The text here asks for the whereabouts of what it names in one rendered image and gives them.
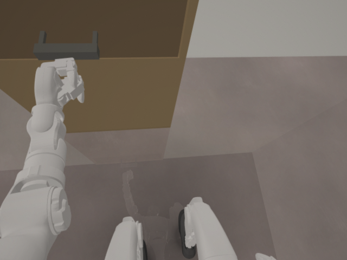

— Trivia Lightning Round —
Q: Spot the cabinet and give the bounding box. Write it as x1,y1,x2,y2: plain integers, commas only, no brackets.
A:
0,0,199,133

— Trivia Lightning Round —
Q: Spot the right robot foot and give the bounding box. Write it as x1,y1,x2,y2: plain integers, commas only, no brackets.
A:
178,209,196,259

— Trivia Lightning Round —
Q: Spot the drawer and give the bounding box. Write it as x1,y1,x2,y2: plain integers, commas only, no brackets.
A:
0,0,188,59

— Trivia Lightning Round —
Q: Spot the left robot forearm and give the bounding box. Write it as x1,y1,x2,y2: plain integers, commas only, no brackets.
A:
0,103,67,238

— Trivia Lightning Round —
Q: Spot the left robot upper arm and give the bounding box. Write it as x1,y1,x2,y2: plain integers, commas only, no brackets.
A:
0,186,71,260

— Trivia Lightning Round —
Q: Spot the robot right shin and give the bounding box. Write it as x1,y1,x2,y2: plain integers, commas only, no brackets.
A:
184,197,203,247

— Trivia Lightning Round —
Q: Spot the handle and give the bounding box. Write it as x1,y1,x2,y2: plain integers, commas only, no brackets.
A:
33,31,100,60

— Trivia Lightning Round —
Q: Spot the robot left hand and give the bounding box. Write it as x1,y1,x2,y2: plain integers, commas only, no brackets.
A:
34,57,85,110

